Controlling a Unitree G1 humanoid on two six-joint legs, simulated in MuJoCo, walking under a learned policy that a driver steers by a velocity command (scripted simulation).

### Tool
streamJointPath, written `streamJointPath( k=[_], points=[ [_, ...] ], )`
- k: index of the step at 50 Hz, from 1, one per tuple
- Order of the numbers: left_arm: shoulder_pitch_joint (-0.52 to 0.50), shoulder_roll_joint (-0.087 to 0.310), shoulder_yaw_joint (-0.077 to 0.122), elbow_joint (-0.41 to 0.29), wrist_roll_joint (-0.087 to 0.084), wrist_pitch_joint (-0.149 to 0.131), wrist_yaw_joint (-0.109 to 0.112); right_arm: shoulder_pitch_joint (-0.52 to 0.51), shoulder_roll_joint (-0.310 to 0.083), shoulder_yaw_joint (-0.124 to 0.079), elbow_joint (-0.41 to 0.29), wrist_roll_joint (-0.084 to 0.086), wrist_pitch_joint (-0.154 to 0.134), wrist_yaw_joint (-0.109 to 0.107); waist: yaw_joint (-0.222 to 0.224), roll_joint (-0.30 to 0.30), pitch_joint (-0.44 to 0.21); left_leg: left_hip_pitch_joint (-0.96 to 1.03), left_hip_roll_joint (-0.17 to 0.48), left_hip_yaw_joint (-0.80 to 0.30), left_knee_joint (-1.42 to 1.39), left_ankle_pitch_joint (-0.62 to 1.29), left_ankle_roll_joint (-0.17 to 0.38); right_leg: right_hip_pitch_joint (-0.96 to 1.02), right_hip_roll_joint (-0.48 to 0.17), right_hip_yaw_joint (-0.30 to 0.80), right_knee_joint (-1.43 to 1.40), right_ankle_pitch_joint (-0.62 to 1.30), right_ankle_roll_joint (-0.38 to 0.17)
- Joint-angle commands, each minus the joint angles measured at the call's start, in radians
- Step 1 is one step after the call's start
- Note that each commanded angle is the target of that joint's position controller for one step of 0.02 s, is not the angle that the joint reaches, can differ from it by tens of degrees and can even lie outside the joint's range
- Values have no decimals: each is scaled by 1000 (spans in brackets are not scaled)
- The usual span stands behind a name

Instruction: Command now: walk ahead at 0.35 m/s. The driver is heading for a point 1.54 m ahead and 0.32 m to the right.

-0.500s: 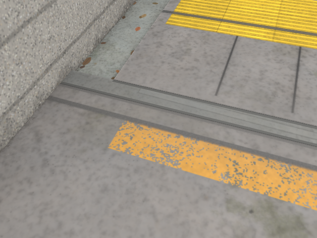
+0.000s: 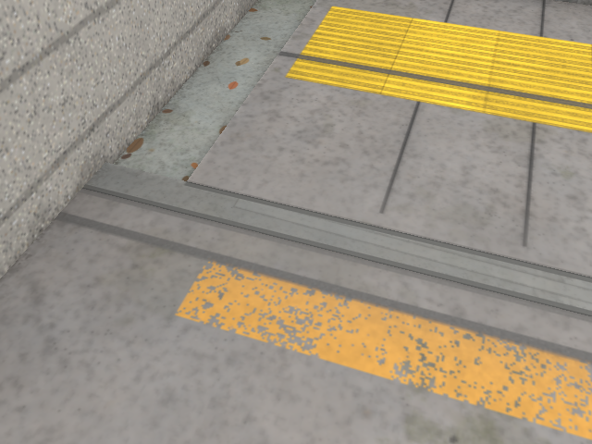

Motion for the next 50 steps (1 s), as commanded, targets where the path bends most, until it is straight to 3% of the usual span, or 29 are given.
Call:
streamJointPath(
  k=[1,2,3,5,8,10,12,14,16,18,19,20,21,22,23,24,25,26,27,30,33,37,41,43,46,47,48,49,50],
  points=[
    [176,180,56,-15,2,-34,-3,-244,-99,-12,-157,3,-46,6,140,-127,73,-350,-31,23,115,287,72,319,-158,297,-256,78,-128],
    [292,232,73,1,5,-24,-2,-242,-119,-16,-172,-4,-69,2,175,-294,18,-565,-83,62,381,63,20,515,-321,574,-353,207,-210],
    [290,184,57,3,21,-21,3,-229,-141,-24,-167,11,-79,5,142,-222,43,-687,-54,13,564,-94,25,538,-381,633,-357,266,-238],
    [235,128,36,-12,35,-13,10,-243,-106,-12,-163,27,-82,22,105,-72,93,-786,19,17,686,-22,62,497,-354,496,-371,298,-215],
    [197,72,12,7,24,1,16,-277,-65,-4,-187,11,-74,41,65,-89,139,-751,76,58,563,95,64,386,-280,302,-463,367,-145],
    [175,86,13,5,12,5,30,-328,-36,12,-213,-2,-78,54,64,-72,143,-659,66,95,381,203,46,288,-231,199,-493,386,-122],
    [144,142,26,-1,4,-2,37,-376,-24,20,-233,-8,-80,65,58,-100,134,-460,40,113,160,347,30,163,-192,120,-520,381,-99],
    [161,192,42,5,-1,-12,35,-412,-70,8,-247,-1,-73,67,61,-118,138,-356,17,112,61,424,27,150,-232,134,-551,369,-100],
    [169,196,45,18,-1,-10,30,-414,-116,-9,-253,3,-68,61,46,-115,148,-330,1,104,-14,444,49,220,-263,132,-516,472,-80],
    [168,210,54,28,8,1,26,-342,-161,-32,-242,0,-63,52,-6,-130,83,-223,-37,127,-39,403,91,289,-260,98,-365,784,-45],
    [166,202,52,29,12,8,25,-214,-195,-54,-208,-1,-58,41,-72,-128,0,-57,-65,150,-43,389,118,264,-227,64,-197,905,-21],
    [169,184,44,22,18,10,30,-61,-229,-72,-174,-1,-50,24,-141,-116,-91,183,-16,106,-11,375,145,121,-189,42,19,828,10],
    [256,69,11,-10,31,5,29,73,-336,-93,-158,-33,-43,13,-121,128,-261,534,260,-293,-41,217,268,-201,-58,11,444,380,66],
    [306,20,-10,2,9,-16,27,93,-303,-78,-148,-32,-47,19,-90,305,-384,583,385,-743,-298,7,346,-355,49,127,690,-178,81],
    [198,122,19,-18,-19,-30,21,18,-233,-60,-151,-18,-49,21,-87,195,-221,452,351,-686,-352,-117,296,-465,-21,164,784,-131,68],
    [89,150,23,-50,-28,-35,17,-51,-197,-49,-154,-14,-48,22,-67,110,-91,286,321,-516,-353,-73,260,-477,-77,122,761,-36,55],
    [40,142,22,-62,-10,-34,21,-107,-177,-42,-153,-23,-51,27,-32,34,-26,138,279,-396,-369,45,244,-445,-122,101,702,41,52],
    [50,138,28,-58,3,-26,23,-144,-153,-37,-157,-36,-59,31,9,53,-9,46,232,-304,-387,128,233,-390,-157,105,651,90,49],
    [84,124,29,-44,1,-11,22,-166,-142,-35,-155,-40,-63,34,39,87,-4,-16,205,-248,-415,155,233,-341,-173,108,625,116,54],
    [77,98,26,-34,11,19,28,-157,-158,-42,-128,-33,-84,40,62,61,45,-111,185,-153,-479,215,265,-353,-185,91,562,167,79],
    [-41,96,25,-66,23,15,31,-107,-183,-48,-99,-31,-82,27,34,28,85,-71,184,-105,-501,286,274,-461,-199,90,420,312,107],
    [-189,71,16,-95,17,-6,16,-43,-205,-50,-72,-21,-64,11,-25,19,98,1,157,-21,-496,356,232,-443,-166,45,149,487,113],
    [-307,66,12,-134,4,-16,-8,31,-225,-54,-35,-10,-39,7,-77,25,125,122,191,-9,-449,370,225,-443,-134,26,-4,471,104],
    [-333,75,14,-154,2,-20,-22,43,-230,-58,-21,-8,-26,5,-75,37,132,185,221,-23,-408,394,213,-446,-123,31,-53,397,81],
    [-258,114,29,-148,7,-25,-29,14,-252,-67,-18,-4,-11,-1,-20,74,79,240,229,-20,-294,625,180,-305,-77,-1,-107,280,33],
    [-145,144,48,-117,13,-25,-24,-7,-250,-65,-21,-5,-6,-2,45,68,8,227,189,18,-156,797,157,-143,-39,-38,-142,286,7],
    [23,206,74,-73,19,-25,-12,-4,-212,-50,-31,-16,-6,-4,114,40,-119,114,134,61,66,782,122,132,-77,-2,-114,320,-34],
    [158,318,97,-61,43,-21,-2,88,-111,-16,-68,-33,-23,0,108,-164,-303,-260,12,109,470,423,54,557,-350,394,-95,293,-171],
    [201,280,89,-42,22,-16,-6,104,-97,-7,-54,-23,-47,7,112,-310,-396,-485,-97,2,684,-124,24,682,-444,760,-275,151,-260]
  ],
)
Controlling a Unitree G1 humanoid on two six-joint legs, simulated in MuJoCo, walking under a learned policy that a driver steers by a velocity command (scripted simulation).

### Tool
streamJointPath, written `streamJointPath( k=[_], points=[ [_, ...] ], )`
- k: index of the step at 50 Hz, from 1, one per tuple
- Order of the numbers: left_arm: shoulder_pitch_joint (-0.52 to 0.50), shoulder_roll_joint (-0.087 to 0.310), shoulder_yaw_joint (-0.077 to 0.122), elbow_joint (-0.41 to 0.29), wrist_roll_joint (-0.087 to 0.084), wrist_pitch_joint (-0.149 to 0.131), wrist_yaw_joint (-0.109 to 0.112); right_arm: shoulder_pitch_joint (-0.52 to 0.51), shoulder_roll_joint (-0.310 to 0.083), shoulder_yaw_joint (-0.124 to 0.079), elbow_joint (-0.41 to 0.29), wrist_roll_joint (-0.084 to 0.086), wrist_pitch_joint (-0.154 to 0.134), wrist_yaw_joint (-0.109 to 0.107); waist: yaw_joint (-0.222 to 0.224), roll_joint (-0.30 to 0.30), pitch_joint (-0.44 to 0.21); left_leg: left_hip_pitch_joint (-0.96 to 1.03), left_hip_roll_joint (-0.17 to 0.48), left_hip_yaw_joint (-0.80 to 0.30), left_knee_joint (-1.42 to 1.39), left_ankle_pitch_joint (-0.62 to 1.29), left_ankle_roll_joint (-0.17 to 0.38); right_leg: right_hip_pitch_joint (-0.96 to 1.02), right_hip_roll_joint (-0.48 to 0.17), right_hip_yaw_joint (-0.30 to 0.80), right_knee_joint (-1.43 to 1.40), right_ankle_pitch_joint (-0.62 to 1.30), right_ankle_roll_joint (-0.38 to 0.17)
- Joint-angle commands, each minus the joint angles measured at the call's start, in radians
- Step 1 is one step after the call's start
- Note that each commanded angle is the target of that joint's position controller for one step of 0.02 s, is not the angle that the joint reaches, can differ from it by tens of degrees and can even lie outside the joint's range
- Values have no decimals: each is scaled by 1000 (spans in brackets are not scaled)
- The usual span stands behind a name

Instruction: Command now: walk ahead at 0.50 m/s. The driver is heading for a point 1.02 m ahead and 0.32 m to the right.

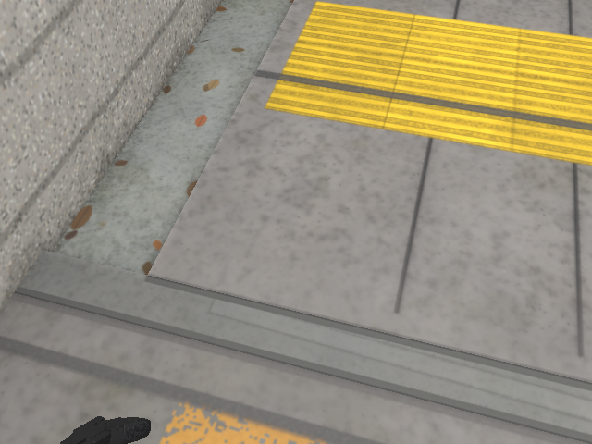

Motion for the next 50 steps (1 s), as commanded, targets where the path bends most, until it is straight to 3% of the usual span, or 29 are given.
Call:
streamJointPath(
  k=[1,2,3,4,5,8,11,15,18,20,22,23,24,25,26,27,28,30,31,33,36,40,43,47,49,50],
  points=[
    [366,201,67,23,-5,5,15,12,-117,-13,-97,23,-58,12,172,-203,-324,-683,-12,-126,652,-57,17,855,-360,688,-261,-187,-241],
    [299,171,57,15,-6,8,20,-83,-123,-13,-124,31,-66,15,156,-138,-207,-701,43,-88,630,29,27,709,-321,533,-269,-149,-205],
    [237,148,49,14,-1,9,17,-126,-108,-11,-133,15,-65,12,122,-66,-124,-666,83,-66,560,104,26,558,-277,432,-302,-65,-189],
    [197,119,40,9,5,4,15,-126,-103,-17,-131,3,-55,9,87,-70,-84,-608,114,-72,496,155,23,456,-240,364,-337,-5,-175],
    [178,110,38,11,9,0,12,-99,-85,-17,-124,5,-43,10,60,-90,-70,-552,123,-72,470,186,18,392,-220,326,-371,25,-176],
    [184,131,47,39,0,-19,12,-96,-48,-12,-120,-1,-18,2,33,-71,-37,-545,129,-59,386,246,-8,326,-206,233,-429,147,-196],
    [216,149,54,66,-3,-13,25,-201,-32,-6,-149,-7,-21,3,58,-52,-3,-596,131,-51,198,398,-22,356,-185,161,-448,203,-182],
    [273,175,59,100,-13,-1,35,-340,-11,3,-178,2,-36,19,112,-55,27,-554,92,-15,-43,557,-15,393,-168,102,-454,158,-148],
    [323,185,63,134,-20,13,38,-421,-17,2,-208,9,-43,35,140,-59,51,-566,75,-13,-129,546,0,477,-205,114,-425,137,-145],
    [329,191,68,150,-24,23,42,-443,-27,-1,-223,10,-48,46,135,-67,57,-571,67,-17,-169,489,25,539,-233,125,-389,171,-132],
    [321,200,72,159,-27,33,46,-417,-48,-9,-223,7,-53,52,108,-79,39,-498,47,-8,-199,415,51,570,-246,140,-331,270,-114],
    [303,208,74,159,-28,37,48,-356,-67,-20,-209,4,-56,50,66,-88,3,-396,18,14,-220,389,66,566,-231,135,-258,404,-102],
    [287,196,68,157,-25,42,49,-218,-103,-42,-168,0,-58,42,-6,-74,-79,-197,-9,39,-243,402,90,523,-181,106,-103,508,-78],
    [283,150,48,137,-10,41,50,-33,-170,-65,-130,-12,-58,30,-77,-15,-226,118,112,-78,-193,438,142,343,-124,70,161,342,-41],
    [408,27,11,114,-7,24,44,51,-269,-87,-115,-25,-53,23,-32,238,-372,505,379,-525,-251,296,289,-72,50,34,555,-219,34],
    [387,95,25,138,-26,6,40,72,-178,-65,-114,-14,-50,22,-68,237,-431,506,411,-716,-374,155,311,-190,54,182,706,-460,36],
    [300,168,48,113,-52,0,38,2,-130,-48,-117,-9,-50,18,-62,168,-258,378,381,-560,-397,125,257,-267,1,187,751,-396,28],
    [206,154,51,91,-34,7,45,-128,-64,-28,-121,-11,-53,18,-2,85,-93,105,305,-334,-462,222,204,-218,-83,147,660,-238,29],
    [225,144,58,98,-30,22,47,-166,-38,-22,-119,-19,-62,20,33,108,-62,20,271,-251,-500,274,185,-158,-111,157,619,-188,30],
    [262,99,55,111,-34,49,46,-190,-39,-27,-105,-23,-76,21,63,104,-38,-61,255,-153,-554,362,185,-98,-119,154,595,-141,39],
    [218,81,56,89,-28,68,50,-184,-69,-40,-76,-26,-84,12,72,62,4,-65,251,-33,-583,489,188,-163,-120,169,517,-37,53],
    [118,62,49,59,-23,58,30,-169,-93,-46,-53,-22,-73,-5,44,49,31,-22,220,101,-593,537,160,-166,-106,121,281,158,53],
    [5,43,38,16,-20,55,9,-119,-120,-54,-31,-13,-59,-12,-4,28,68,46,246,146,-591,542,156,-176,-99,63,155,190,39],
    [-72,53,38,-42,-22,58,-14,-79,-145,-65,-6,6,-27,-13,-16,35,90,195,288,184,-516,673,138,-206,-75,9,69,73,1],
    [-39,80,53,-54,-22,63,-20,-101,-173,-73,-11,14,-14,-18,24,70,43,227,289,215,-403,984,116,-104,-19,-48,59,-28,-36],
    [22,105,66,-46,-23,67,-19,-113,-187,-77,-16,19,-6,-21,65,91,0,229,284,226,-301,1140,106,-13,20,-76,63,-80,-59]
  ],
)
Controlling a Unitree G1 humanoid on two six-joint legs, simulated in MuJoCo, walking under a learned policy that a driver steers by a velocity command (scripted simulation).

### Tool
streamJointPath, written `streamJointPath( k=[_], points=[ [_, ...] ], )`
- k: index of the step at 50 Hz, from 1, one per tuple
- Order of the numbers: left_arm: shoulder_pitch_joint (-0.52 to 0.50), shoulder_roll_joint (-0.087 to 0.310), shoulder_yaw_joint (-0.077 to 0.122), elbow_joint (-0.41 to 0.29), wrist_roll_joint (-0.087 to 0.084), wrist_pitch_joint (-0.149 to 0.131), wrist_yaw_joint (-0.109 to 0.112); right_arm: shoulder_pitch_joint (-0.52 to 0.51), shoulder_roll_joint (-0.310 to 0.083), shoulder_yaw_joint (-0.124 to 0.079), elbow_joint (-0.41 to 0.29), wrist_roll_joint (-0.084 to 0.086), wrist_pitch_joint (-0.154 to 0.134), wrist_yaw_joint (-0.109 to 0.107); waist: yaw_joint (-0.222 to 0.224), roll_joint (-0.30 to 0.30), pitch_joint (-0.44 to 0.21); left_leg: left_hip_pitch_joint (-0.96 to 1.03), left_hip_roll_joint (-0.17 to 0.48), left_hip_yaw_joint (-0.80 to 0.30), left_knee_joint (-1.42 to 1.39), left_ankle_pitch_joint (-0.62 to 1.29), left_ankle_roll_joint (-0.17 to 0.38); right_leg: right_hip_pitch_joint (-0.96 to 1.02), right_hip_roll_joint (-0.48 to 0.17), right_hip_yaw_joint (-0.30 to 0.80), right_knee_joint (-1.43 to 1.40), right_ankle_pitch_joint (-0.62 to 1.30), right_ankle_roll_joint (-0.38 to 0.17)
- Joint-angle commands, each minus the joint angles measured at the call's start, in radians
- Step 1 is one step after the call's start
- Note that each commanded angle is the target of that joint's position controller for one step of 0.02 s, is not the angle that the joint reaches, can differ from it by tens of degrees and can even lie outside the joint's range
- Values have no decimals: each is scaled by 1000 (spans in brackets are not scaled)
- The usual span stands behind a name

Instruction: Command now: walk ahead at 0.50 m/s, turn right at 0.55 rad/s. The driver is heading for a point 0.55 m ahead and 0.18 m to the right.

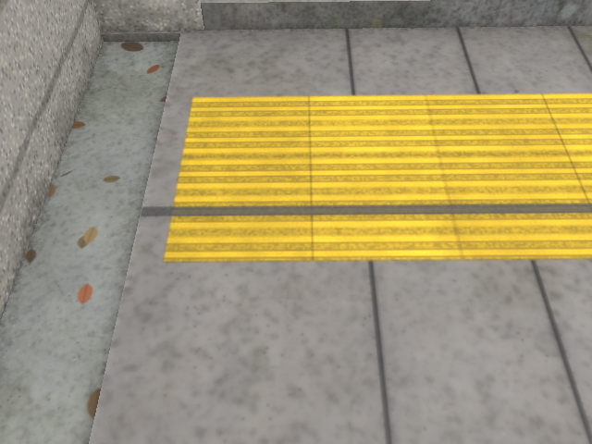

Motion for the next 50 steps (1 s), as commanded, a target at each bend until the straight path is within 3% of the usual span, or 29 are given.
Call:
streamJointPath(
  k=[1,2,3,4,5,6,7,8,9,12,17,22,24,25,26,27,28,29,30,31,32,33,36,39,44,47,48,49,50],
  points=[
    [135,153,64,-51,-5,-6,-1,-49,-219,-51,-57,17,13,-12,148,113,-85,-19,255,-44,307,1139,121,230,110,-84,-39,-96,-73],
    [306,220,100,-6,-5,-1,15,-56,-203,-43,-65,14,12,-14,234,71,-172,-179,211,-32,559,992,81,516,121,-29,-104,-39,-115],
    [353,338,124,9,-9,1,34,18,-71,-2,-112,-35,-5,-5,165,-189,-245,-616,72,-53,932,181,18,875,-135,419,-123,-56,-254],
    [351,325,108,-29,-3,-19,26,1,-60,16,-140,-18,-49,9,154,-182,-408,-834,-67,-304,1129,-218,6,1024,-282,893,-312,-237,-393],
    [337,244,84,-23,6,-33,20,-133,-138,-5,-167,26,-77,21,201,-75,-312,-936,-7,-377,1143,-131,32,971,-255,779,-363,-202,-319],
    [286,212,75,-24,4,-42,20,-165,-133,-1,-181,30,-91,22,169,-42,-204,-938,37,-370,1067,-37,52,836,-216,636,-357,-124,-278],
    [211,179,64,-35,0,-44,22,-160,-129,-4,-164,6,-93,13,119,24,-136,-874,78,-368,977,26,48,686,-169,521,-359,-24,-240],
    [162,150,53,-51,7,-45,26,-144,-141,-13,-157,-12,-84,10,83,9,-105,-800,102,-370,908,69,39,576,-137,451,-377,64,-225],
    [143,142,48,-63,13,-45,31,-128,-141,-16,-157,-16,-70,12,60,-5,-97,-747,110,-371,877,92,27,510,-116,423,-399,103,-220],
    [163,177,57,-60,7,-51,48,-144,-101,-9,-171,-29,-43,9,49,-3,-73,-721,94,-341,742,165,-21,405,-84,345,-425,206,-222],
    [231,196,63,-38,0,-40,68,-330,-60,12,-225,-20,-45,19,119,-57,-30,-661,24,-332,365,452,-41,344,-18,288,-410,70,-153],
    [280,190,65,-14,-8,-28,74,-385,-109,-2,-256,-5,-65,40,133,-78,-27,-603,-4,-371,225,436,-11,432,-70,411,-312,-31,-128],
    [263,191,68,-19,-4,-22,78,-333,-131,-13,-248,-3,-75,42,99,-108,-35,-539,-8,-367,207,346,17,458,-83,460,-250,-5,-112],
    [246,176,63,-25,-3,-19,78,-256,-142,-23,-227,-5,-80,39,56,-112,-60,-438,-16,-347,170,339,38,447,-56,457,-190,32,-93],
    [241,132,46,-36,3,-21,74,-145,-174,-38,-208,-19,-85,33,3,-83,-147,-247,41,-384,172,328,79,398,1,411,-29,50,-59],
    [270,71,23,-55,25,-22,73,8,-232,-50,-194,-27,-82,24,-38,72,-298,21,225,-581,179,268,132,252,85,303,273,-189,-16],
    [412,53,16,-84,-20,-32,72,55,-289,-63,-158,-35,-70,35,44,439,-359,241,409,-1087,41,-12,287,-103,169,228,555,-533,32],
    [383,165,35,-46,-29,-29,77,6,-177,-39,-186,-15,-67,38,17,266,-256,171,391,-1075,1,-197,261,-199,88,260,671,-462,47],
    [272,208,47,-59,-17,-23,75,-37,-122,-23,-194,-11,-59,32,-6,165,-146,51,351,-889,0,-139,218,-211,56,227,682,-365,51],
    [226,194,47,-66,-6,-18,75,-81,-109,-15,-198,-20,-53,31,13,93,-91,-67,308,-761,-12,5,199,-167,21,203,658,-296,56],
    [185,177,48,-79,6,-18,74,-109,-89,-8,-188,-28,-49,30,26,84,-33,-162,268,-670,-25,180,202,-138,4,207,608,-258,61],
    [193,156,48,-83,3,-15,70,-119,-83,-2,-181,-36,-52,28,51,108,-24,-222,242,-586,-31,351,198,-79,-10,202,575,-249,65],
    [205,100,36,-88,8,-2,74,-120,-104,-7,-146,-30,-63,31,82,122,-45,-253,226,-431,-17,817,235,-33,11,158,451,-264,94],
    [160,66,17,-100,18,1,68,-136,-141,-16,-124,-15,-45,21,79,119,-92,-241,214,-334,-18,912,242,23,8,120,247,-121,107],
    [41,81,14,-123,19,-6,43,-91,-167,-14,-78,3,-13,13,35,124,-105,-209,204,-289,18,817,211,158,37,71,-9,27,85],
    [79,107,28,-113,28,-11,40,-110,-171,-13,-65,22,-1,11,79,117,-112,-202,193,-299,142,741,168,289,68,47,-195,92,32],
    [118,148,42,-101,35,-12,48,-73,-145,-3,-51,14,-4,12,89,80,-140,-238,145,-279,229,693,125,409,51,75,-251,253,0],
    [176,228,57,-106,54,-9,61,-41,-98,17,-68,-24,-14,15,84,-52,-245,-371,79,-230,406,420,63,628,-128,245,-169,700,-71],
    [164,187,34,-108,59,-1,67,47,-32,49,-60,-39,-13,26,56,-206,-339,-545,12,-259,607,-186,2,772,-318,449,-160,839,-250]
  ],
)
